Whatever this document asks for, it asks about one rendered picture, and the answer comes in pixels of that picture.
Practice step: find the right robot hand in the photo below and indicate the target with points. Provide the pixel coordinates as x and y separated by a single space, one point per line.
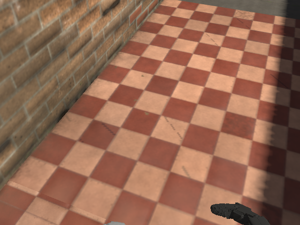
239 213

